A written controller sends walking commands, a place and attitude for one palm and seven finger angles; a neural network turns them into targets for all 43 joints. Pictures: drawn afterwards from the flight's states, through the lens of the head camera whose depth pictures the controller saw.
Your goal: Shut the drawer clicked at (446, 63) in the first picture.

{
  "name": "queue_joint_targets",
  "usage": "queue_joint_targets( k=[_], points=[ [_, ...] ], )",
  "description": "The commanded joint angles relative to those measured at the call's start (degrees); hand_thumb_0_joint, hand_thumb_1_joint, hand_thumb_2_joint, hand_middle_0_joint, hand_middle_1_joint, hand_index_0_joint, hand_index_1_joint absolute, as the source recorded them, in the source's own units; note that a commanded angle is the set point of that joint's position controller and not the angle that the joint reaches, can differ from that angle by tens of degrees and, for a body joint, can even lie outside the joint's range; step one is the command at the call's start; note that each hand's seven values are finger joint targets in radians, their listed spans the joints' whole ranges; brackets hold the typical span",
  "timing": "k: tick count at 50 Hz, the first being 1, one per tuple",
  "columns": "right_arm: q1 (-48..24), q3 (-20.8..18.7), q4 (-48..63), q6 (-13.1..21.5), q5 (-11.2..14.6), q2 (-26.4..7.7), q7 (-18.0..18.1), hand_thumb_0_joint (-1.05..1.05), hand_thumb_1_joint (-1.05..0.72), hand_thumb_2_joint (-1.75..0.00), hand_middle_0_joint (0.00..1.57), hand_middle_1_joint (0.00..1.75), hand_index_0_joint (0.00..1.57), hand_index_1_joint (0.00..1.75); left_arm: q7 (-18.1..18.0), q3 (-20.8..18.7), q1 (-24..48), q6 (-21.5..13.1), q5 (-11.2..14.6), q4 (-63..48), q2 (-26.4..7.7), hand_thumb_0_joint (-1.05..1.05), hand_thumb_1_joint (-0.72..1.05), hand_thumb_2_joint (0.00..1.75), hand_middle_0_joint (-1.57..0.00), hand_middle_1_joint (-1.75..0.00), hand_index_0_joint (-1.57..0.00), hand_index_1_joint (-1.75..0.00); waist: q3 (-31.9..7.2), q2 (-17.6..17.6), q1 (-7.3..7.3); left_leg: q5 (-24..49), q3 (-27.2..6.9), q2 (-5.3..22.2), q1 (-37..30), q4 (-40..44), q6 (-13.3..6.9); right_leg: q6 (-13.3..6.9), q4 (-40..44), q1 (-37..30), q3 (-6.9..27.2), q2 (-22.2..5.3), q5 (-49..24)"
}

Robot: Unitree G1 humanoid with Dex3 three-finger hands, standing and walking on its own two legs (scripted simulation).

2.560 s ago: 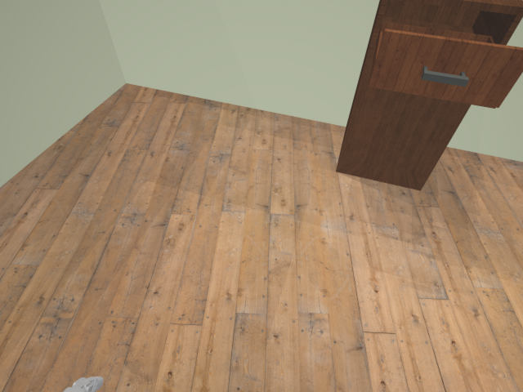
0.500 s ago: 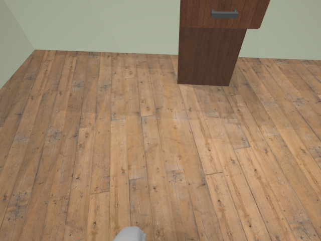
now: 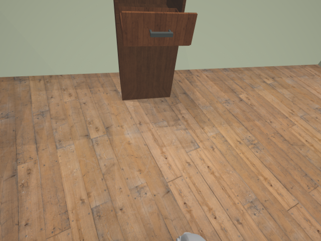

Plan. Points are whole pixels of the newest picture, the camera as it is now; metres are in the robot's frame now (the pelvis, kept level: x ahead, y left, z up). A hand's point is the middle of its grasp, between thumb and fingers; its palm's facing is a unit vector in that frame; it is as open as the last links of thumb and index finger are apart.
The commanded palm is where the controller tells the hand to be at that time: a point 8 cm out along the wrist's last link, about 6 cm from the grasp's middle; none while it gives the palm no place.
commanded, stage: walk to a spot facing it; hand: left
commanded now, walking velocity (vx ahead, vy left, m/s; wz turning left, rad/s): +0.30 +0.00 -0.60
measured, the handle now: (160, 32) +1.13 +0.08 +0.00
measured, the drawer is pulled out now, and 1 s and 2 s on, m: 0.29 0.29 0.29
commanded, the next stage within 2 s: turn to face it in 1.34 s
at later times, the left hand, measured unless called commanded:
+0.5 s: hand (142, 192) +0.31 +0.07 -0.18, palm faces -0.32 -0.93 -0.18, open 7.3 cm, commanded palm none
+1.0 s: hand (156, 149) +0.49 +0.04 -0.18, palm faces -0.43 -0.90 -0.13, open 7.3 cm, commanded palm none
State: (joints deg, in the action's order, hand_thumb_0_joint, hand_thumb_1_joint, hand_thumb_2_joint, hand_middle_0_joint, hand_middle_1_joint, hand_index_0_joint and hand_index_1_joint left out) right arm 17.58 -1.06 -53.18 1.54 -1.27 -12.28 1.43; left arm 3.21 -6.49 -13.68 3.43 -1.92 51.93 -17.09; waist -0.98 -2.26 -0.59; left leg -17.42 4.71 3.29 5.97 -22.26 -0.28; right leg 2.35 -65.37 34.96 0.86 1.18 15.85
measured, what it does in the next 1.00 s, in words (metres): walks ahead, turning right: right foot, then left foot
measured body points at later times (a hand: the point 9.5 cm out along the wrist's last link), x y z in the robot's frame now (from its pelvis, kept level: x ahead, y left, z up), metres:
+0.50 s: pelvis +0.15 -0.07 -0.01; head +0.18 -0.07 +0.43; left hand +0.32 +0.12 -0.16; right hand +0.08 -0.31 -0.16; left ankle +0.21 +0.06 -0.68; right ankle +0.16 -0.18 -0.75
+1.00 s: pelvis +0.37 -0.11 +0.00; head +0.40 -0.09 +0.45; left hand +0.51 +0.08 -0.17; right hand +0.22 -0.27 -0.14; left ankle +0.33 +0.01 -0.75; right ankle +0.37 -0.27 -0.67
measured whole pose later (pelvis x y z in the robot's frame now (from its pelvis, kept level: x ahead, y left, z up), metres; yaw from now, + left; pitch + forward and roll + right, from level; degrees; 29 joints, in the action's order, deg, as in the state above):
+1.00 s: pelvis +0.37 -0.11 +0.00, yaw -28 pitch +1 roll -1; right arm 25.1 -1.8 -62.3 4.8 -1.5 -6.6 1.2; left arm 1.9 -4.9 -13.7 1.7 -1.9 60.0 -10.6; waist 1.1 -2.3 1.0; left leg -18.5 17.6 4.6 0.0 -18.4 0.1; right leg 0.6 -56.5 35.3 -4.9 -5.7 9.5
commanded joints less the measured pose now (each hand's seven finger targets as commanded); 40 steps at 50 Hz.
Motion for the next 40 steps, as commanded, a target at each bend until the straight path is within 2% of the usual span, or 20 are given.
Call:
queue_joint_targets(
  k=[1, 7, 9, 11, 13, 14, 15, 16, 18, 20, 22, 28, 31, 32, 33, 34, 35, 36, 38, 40],
  points=[
    [5.10, -2.22, 1.15, 2.66, 0.07, -8.26, 0.73, 0.00, -0.90, -0.90, 0.20, 0.30, 0.20, 0.30, 0.89, 1.18, 7.47, -1.98, -0.20, -6.40, 0.38, 0.00, 0.90, 0.90, -0.20, -0.30, -0.20, -0.30, 7.54, 9.98, 2.24, 6.29, -7.40, 14.48, -5.53, 10.73, -7.10, 0.94, -0.22, 12.57, -1.38, -4.66, -2.51],
    [11.66, -2.56, -2.82, 2.70, -0.59, -8.55, 0.45, 0.00, -0.90, -0.90, 0.20, 0.30, 0.20, 0.30, 1.25, 2.63, 17.00, -2.37, 0.21, -7.62, 2.07, 0.00, 0.90, 0.90, -0.20, -0.30, -0.20, -0.30, 9.49, 11.79, 5.39, 19.53, 0.34, 16.06, -8.45, 8.38, -6.44, -0.65, 16.23, 7.10, -6.54, -5.68, -0.90],
    [10.73, -2.91, -3.44, 2.61, -0.76, -9.14, 0.27, 0.00, -0.90, -0.90, 0.20, 0.30, 0.20, 0.30, 1.27, 2.67, 17.19, -2.80, 0.30, -7.37, 2.45, 0.00, 0.90, 0.90, -0.20, -0.30, -0.20, -0.30, 9.43, 12.50, 4.71, 23.73, 3.74, 16.53, -6.93, 6.45, -5.44, -2.23, 22.37, 1.10, -7.79, -4.86, -0.67],
    [9.51, -3.32, -3.77, 2.53, -0.56, -10.61, 0.11, 0.00, -0.90, -0.90, 0.20, 0.30, 0.20, 0.30, 0.91, 2.35, 12.16, -3.45, 0.36, -5.62, 1.34, 0.00, 0.90, 0.90, -0.20, -0.30, -0.20, -0.30, 6.29, 11.88, 1.80, 38.87, 7.17, 16.78, -6.60, -1.37, -4.48, -4.46, 26.96, -8.83, -10.16, -1.85, 2.18],
    [8.59, -3.08, -3.33, 2.36, 0.21, -10.45, -0.45, 0.00, -0.90, -0.90, 0.20, 0.30, 0.20, 0.30, 0.04, 0.84, -3.54, -4.85, 0.03, -0.69, -3.30, 0.00, 0.90, 0.90, -0.20, -0.30, -0.20, -0.30, -3.33, 7.06, -5.67, 41.03, 10.89, 13.70, 4.23, -23.28, -0.36, -6.82, 34.14, -35.67, -10.65, 0.42, -3.80],
    [10.17, -2.13, -2.09, 2.31, 1.26, -6.66, -1.24, 0.00, -0.90, -0.90, 0.20, 0.30, 0.20, 0.30, -0.96, -0.88, -11.86, -5.61, 0.03, 1.52, -10.60, 0.00, 0.90, 0.90, -0.20, -0.30, -0.20, -0.30, -11.80, -5.68, -8.26, 6.61, 11.16, 8.04, 22.24, -41.81, 2.35, -11.88, 37.92, -53.60, 9.59, -15.32, 0.62],
    [5.53, -1.95, 1.22, 2.55, 1.46, -4.34, -0.69, 0.00, -0.90, -0.90, 0.20, 0.30, 0.20, 0.30, -1.68, -1.66, -16.12, -5.41, 1.56, 2.91, -15.28, 0.00, 0.90, 0.90, -0.20, -0.30, -0.20, -0.30, -15.33, -10.73, -8.75, -18.38, 4.27, 2.29, 34.00, -58.01, 3.31, -17.41, 44.92, -56.63, 33.66, -27.98, -8.28],
    [0.55, -2.36, 2.13, 2.65, 1.32, -6.10, -0.55, 0.00, -0.90, -0.90, 0.20, 0.30, 0.20, 0.30, -2.21, -1.67, -13.67, -4.96, 1.83, 2.26, -15.18, 0.00, 0.90, 0.90, -0.20, -0.30, -0.20, -0.30, -12.58, -5.00, -8.76, -14.03, -1.90, 4.85, 34.99, -60.26, 2.25, -18.30, 47.50, -48.91, 31.26, -26.63, -3.10],
    [-1.21, -2.65, 1.20, 2.00, 0.36, -5.78, -0.80, 0.00, -0.90, -0.90, 0.20, 0.30, 0.20, 0.30, -2.78, 0.21, -2.84, -5.08, 1.56, -0.38, -8.85, 0.00, 0.90, 0.90, -0.20, -0.30, -0.20, -0.30, -1.62, -0.19, -3.44, -5.14, -3.72, 8.72, 32.62, -56.02, 2.29, -15.38, 50.86, -31.07, 21.87, -22.15, 6.34],
    [3.59, -2.55, -1.32, 0.19, -0.45, -3.83, -1.08, 0.00, -0.90, -0.90, 0.20, 0.30, 0.20, 0.30, -3.16, 1.28, 3.25, -5.60, 0.71, -1.09, -4.98, 0.00, 0.90, 0.90, -0.20, -0.30, -0.20, -0.30, 1.91, -1.90, 1.68, -2.49, -2.22, 8.76, 24.66, -47.75, 3.31, -13.07, 52.74, -17.32, 12.26, -17.31, 4.37],
    [7.33, -2.58, -2.19, -0.54, -0.57, -2.48, -1.43, 0.00, -0.90, -0.90, 0.20, 0.30, 0.20, 0.30, -3.24, 1.40, 4.71, -5.96, 0.22, -0.44, -4.51, 0.00, 0.90, 0.90, -0.20, -0.30, -0.20, -0.30, 1.45, -4.18, 4.13, -1.14, -0.76, 7.59, 20.35, -40.63, 3.76, -12.14, 53.26, -13.01, 7.91, -14.49, 4.73],
    [2.04, -2.80, 0.48, 0.81, -0.30, -1.53, -2.46, 0.00, -0.90, -0.90, 0.20, 0.30, 0.20, 0.30, -2.92, 0.92, 2.38, -6.12, 0.18, 0.91, -4.71, 0.00, 0.90, 0.90, -0.20, -0.30, -0.20, -0.30, 2.92, -5.13, 2.45, 1.76, 1.20, 4.47, 14.37, -21.13, 3.43, -12.00, 51.99, -12.85, 9.28, -13.22, 10.88],
    [5.49, -3.18, -0.92, 1.94, -0.22, -3.02, -1.99, 0.00, -0.90, -0.90, 0.20, 0.30, 0.20, 0.30, -2.67, 1.09, 1.66, -5.53, 0.69, 1.19, -3.36, 0.00, 0.90, 0.90, -0.20, -0.30, -0.20, -0.30, 3.32, -0.17, 4.32, 3.59, 3.84, 1.65, 1.37, -10.05, 3.46, -9.88, 45.24, -9.16, 7.67, -9.48, 13.43],
    [10.65, -3.83, -2.18, 2.26, -0.35, -5.67, -1.41, 0.00, -0.90, -0.90, 0.20, 0.30, 0.20, 0.30, -2.55, 1.55, 1.36, -5.34, 0.63, 0.94, -0.79, 0.00, 0.90, 0.90, -0.20, -0.30, -0.20, -0.30, 2.23, 8.07, 6.66, -4.30, -2.37, 5.33, -4.95, -3.90, 2.46, -8.29, 34.43, -5.38, 5.75, -5.83, 12.26],
    [15.88, -4.99, -3.31, 2.54, -1.52, -11.32, -1.04, 0.00, -0.90, -0.90, 0.20, 0.30, 0.20, 0.30, -2.06, 2.32, 0.52, -5.18, 1.24, -0.44, 3.65, 0.00, 0.90, 0.90, -0.20, -0.30, -0.20, -0.30, 2.42, 23.35, 7.81, -19.28, -22.12, 19.66, -8.84, 7.93, -2.25, -5.02, 14.70, 3.99, -2.93, 1.38, 15.62],
    [16.29, -4.69, -3.65, 2.31, -1.35, -11.93, -0.72, 0.00, -0.90, -0.90, 0.20, 0.30, 0.20, 0.30, -2.25, 2.16, 3.21, -5.48, 0.64, -1.90, 2.39, 0.00, 0.90, 0.90, -0.20, -0.30, -0.20, -0.30, 4.13, 22.72, 7.93, -28.86, -34.22, 26.02, -4.58, 16.12, -5.49, -4.58, 2.57, 7.50, -1.37, 0.46, 15.74],
    [12.40, -4.01, -3.28, 2.36, -1.06, -9.51, -0.35, 0.00, -0.90, -0.90, 0.20, 0.30, 0.20, 0.30, -2.16, 1.43, 4.21, -5.57, 0.31, -1.27, 1.03, 0.00, 0.90, 0.90, -0.20, -0.30, -0.20, -0.30, 6.34, 15.79, 6.28, -28.79, -32.82, 25.59, -1.03, 16.98, -5.57, -4.73, -4.44, 9.11, 1.28, -2.80, 9.72],
    [8.64, -3.24, -2.29, 2.65, -0.77, -7.08, -0.36, 0.00, -0.90, -0.90, 0.20, 0.30, 0.20, 0.30, -1.61, 1.19, 3.83, -5.60, 0.17, -0.23, 0.93, 0.00, 0.90, 0.90, -0.20, -0.30, -0.20, -0.30, 8.70, 10.08, 4.34, -23.58, -26.42, 22.97, 2.46, 16.49, -4.70, -4.48, -6.36, 8.71, 1.39, -4.87, 4.28],
    [4.91, -2.32, -2.55, 3.73, -0.54, -3.75, -0.14, 0.00, -0.90, -0.90, 0.20, 0.30, 0.20, 0.30, -1.18, 1.19, -0.23, -5.06, -0.19, 2.46, 2.71, 0.00, 0.90, 0.90, -0.20, -0.30, -0.20, -0.30, 7.48, 7.27, 1.24, -6.83, -12.82, 18.36, 3.20, 14.13, -1.84, -3.44, -5.65, 5.14, 1.09, -6.23, -2.12],
    [5.48, -2.58, -3.40, 4.26, -0.24, -2.74, 0.08, 0.00, -0.90, -0.90, 0.20, 0.30, 0.20, 0.30, -1.36, 1.36, -2.57, -4.21, -0.14, 3.63, 4.04, 0.00, 0.90, 0.90, -0.20, -0.30, -0.20, -0.30, 4.68, 7.25, 0.57, 4.08, -4.01, 15.94, 0.88, 12.47, -2.13, -2.49, -4.87, 3.82, 0.01, -6.51, -4.84]
  ],
)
